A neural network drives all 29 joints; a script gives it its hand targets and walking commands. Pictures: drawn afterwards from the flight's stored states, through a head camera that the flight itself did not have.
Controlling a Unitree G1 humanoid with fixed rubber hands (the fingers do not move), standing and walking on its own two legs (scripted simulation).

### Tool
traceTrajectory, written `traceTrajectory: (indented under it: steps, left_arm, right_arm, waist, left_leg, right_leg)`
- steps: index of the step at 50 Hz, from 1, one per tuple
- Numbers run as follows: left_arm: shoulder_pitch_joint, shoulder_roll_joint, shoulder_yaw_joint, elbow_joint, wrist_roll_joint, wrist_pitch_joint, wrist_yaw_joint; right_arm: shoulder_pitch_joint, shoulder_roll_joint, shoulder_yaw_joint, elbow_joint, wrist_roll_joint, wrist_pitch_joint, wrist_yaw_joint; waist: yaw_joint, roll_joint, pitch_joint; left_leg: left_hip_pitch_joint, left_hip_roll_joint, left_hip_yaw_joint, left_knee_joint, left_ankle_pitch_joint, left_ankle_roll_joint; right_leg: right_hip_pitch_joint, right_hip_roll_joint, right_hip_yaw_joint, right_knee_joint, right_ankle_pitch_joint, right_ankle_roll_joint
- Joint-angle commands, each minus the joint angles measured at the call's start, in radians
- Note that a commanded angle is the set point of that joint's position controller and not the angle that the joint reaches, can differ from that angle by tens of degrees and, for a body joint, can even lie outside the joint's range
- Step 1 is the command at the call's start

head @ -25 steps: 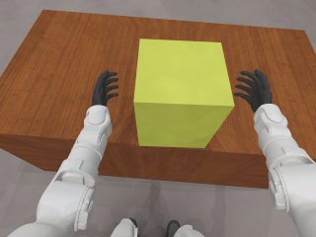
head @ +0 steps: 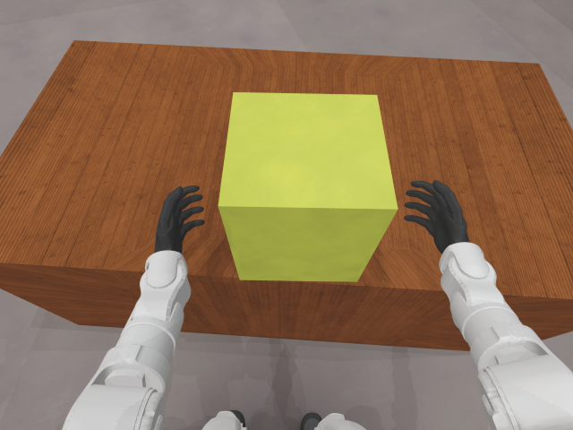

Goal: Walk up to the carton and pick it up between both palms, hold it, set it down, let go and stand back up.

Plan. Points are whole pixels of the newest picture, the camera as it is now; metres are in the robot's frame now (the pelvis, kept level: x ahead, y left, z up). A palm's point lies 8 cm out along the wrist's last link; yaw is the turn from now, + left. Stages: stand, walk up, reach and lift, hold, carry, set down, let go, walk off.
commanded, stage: set down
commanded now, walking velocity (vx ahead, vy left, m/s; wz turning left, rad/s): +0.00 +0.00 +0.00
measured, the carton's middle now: (301, 196) +0.49 +0.00 -0.05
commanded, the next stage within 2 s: let go in 1.80 s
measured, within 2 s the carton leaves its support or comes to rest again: neither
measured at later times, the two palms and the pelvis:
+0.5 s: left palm (162, 288) +0.30 +0.21 -0.04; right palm (462, 298) +0.30 -0.23 -0.03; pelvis +0.00 +0.02 +0.00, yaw -1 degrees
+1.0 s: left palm (155, 331) +0.24 +0.21 -0.06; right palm (461, 339) +0.25 -0.23 -0.05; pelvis +0.00 +0.02 +0.00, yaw -1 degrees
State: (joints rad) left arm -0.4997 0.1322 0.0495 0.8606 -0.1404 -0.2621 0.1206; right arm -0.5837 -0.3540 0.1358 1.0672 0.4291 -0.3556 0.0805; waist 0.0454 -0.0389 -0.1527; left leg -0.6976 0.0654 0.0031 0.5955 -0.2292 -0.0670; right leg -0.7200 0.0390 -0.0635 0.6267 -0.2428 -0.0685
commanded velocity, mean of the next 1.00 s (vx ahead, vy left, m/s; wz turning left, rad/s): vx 0.00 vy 0.00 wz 0.00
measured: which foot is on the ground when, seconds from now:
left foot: down 0.00-1.00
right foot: down 0.00-1.00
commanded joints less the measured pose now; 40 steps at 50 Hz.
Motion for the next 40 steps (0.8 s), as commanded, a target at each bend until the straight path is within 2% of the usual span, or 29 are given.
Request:
traceTrajectory:
  steps: [1, 3, 7, 12, 14, 16, 18, 20, 25, 28, 30, 32, 36, 40]
  left_arm:
    - [-0.193, 0.168, 0.050, -0.324, 0.022, -0.067, -0.028]
    - [-0.156, 0.161, 0.042, -0.333, 0.017, -0.074, -0.036]
    - [-0.076, 0.134, 0.030, -0.271, 0.006, -0.105, -0.054]
    - [-0.053, 0.126, -0.006, -0.157, -0.013, -0.175, -0.052]
    - [-0.076, 0.129, -0.031, -0.134, -0.027, -0.206, -0.034]
    - [-0.102, 0.122, -0.058, -0.139, -0.042, -0.233, -0.011]
    - [-0.104, 0.117, -0.068, -0.147, -0.043, -0.253, 0.010]
    - [-0.089, 0.114, -0.069, -0.163, -0.038, -0.264, 0.026]
    - [0.077, 0.096, -0.019, -0.228, 0.025, -0.243, 0.023]
    - [0.184, 0.071, 0.004, -0.286, 0.062, -0.218, 0.016]
    - [0.230, 0.052, 0.009, -0.317, 0.072, -0.206, 0.013]
    - [0.250, 0.045, 0.009, -0.329, 0.072, -0.203, 0.012]
    - [0.259, 0.031, -0.011, -0.284, 0.055, -0.197, 0.004]
    - [0.220, 0.030, -0.050, -0.244, 0.018, -0.213, 0.005]
  right_arm:
    - [-0.250, -0.284, -0.123, -0.232, -0.031, -0.137, -0.050]
    - [-0.214, -0.268, -0.117, -0.237, -0.033, -0.149, -0.048]
    - [-0.138, -0.224, -0.073, -0.180, -0.013, -0.164, -0.020]
    - [-0.099, -0.186, -0.042, -0.117, -0.002, -0.167, 0.036]
    - [-0.102, -0.180, -0.053, -0.116, -0.007, -0.170, 0.058]
    - [-0.112, -0.181, -0.074, -0.129, -0.018, -0.178, 0.076]
    - [-0.110, -0.184, -0.095, -0.143, -0.027, -0.194, 0.084]
    - [-0.096, -0.190, -0.108, -0.153, -0.033, -0.212, 0.084]
    - [0.025, -0.231, -0.118, -0.128, -0.044, -0.277, 0.061]
    - [0.097, -0.256, -0.122, -0.117, -0.060, -0.319, 0.053]
    - [0.126, -0.257, -0.130, -0.125, -0.076, -0.337, 0.053]
    - [0.135, -0.248, -0.135, -0.142, -0.091, -0.344, 0.056]
    - [0.154, -0.206, -0.124, -0.136, -0.119, -0.319, 0.064]
    - [0.146, -0.154, -0.112, -0.133, -0.135, -0.289, 0.076]
  waist:
    - [-0.043, -0.025, -0.775]
    - [-0.053, -0.033, -0.719]
    - [-0.053, -0.070, -0.495]
    - [-0.032, -0.081, -0.290]
    - [-0.026, -0.062, -0.279]
    - [-0.028, -0.030, -0.314]
    - [-0.027, -0.005, -0.369]
    - [-0.029, 0.018, -0.428]
    - [-0.021, 0.057, -0.542]
    - [-0.021, 0.061, -0.554]
    - [-0.027, 0.042, -0.531]
    - [-0.029, 0.009, -0.488]
    - [-0.035, -0.066, -0.329]
    - [-0.037, -0.091, -0.209]
  left_leg:
    - [0.192, -0.101, 0.046, -0.041, 0.417, 0.022]
    - [0.214, -0.101, 0.038, -0.060, 0.410, 0.024]
    - [0.236, -0.099, 0.023, -0.103, 0.324, 0.037]
    - [0.222, -0.088, 0.016, -0.135, 0.135, 0.061]
    - [0.227, -0.082, 0.017, -0.122, 0.081, 0.064]
    - [0.240, -0.075, 0.018, -0.099, 0.061, 0.059]
    - [0.253, -0.072, 0.018, -0.070, 0.072, 0.051]
    - [0.256, -0.072, 0.023, -0.038, 0.119, 0.043]
    - [0.331, -0.075, 0.032, 0.029, 0.343, 0.007]
    - [0.407, -0.072, 0.031, 0.041, 0.447, -0.013]
    - [0.440, -0.069, 0.027, 0.033, 0.456, -0.017]
    - [0.440, -0.068, 0.026, 0.016, 0.412, -0.009]
    - [0.368, -0.073, 0.025, -0.036, 0.236, 0.024]
    - [0.294, -0.074, 0.024, -0.066, 0.065, 0.052]
  right_leg:
    - [0.739, -0.013, 0.127, -0.017, 0.832, 0.138]
    - [0.723, -0.015, 0.118, -0.033, 0.845, 0.133]
    - [0.665, -0.017, 0.105, -0.087, 0.710, 0.125]
    - [0.553, -0.022, 0.101, -0.150, 0.343, 0.111]
    - [0.478, -0.022, 0.097, -0.153, 0.199, 0.100]
    - [0.411, -0.020, 0.093, -0.141, 0.121, 0.088]
    - [0.375, -0.017, 0.088, -0.118, 0.115, 0.081]
    - [0.370, -0.012, 0.085, -0.087, 0.168, 0.076]
    - [0.431, 0.008, 0.079, -0.037, 0.408, 0.064]
    - [0.438, 0.022, 0.068, -0.045, 0.496, 0.055]
    - [0.427, 0.031, 0.059, -0.059, 0.501, 0.049]
    - [0.419, 0.032, 0.057, -0.076, 0.463, 0.048]
    - [0.420, 0.018, 0.069, -0.111, 0.321, 0.053]
    - [0.389, 0.001, 0.083, -0.127, 0.135, 0.054]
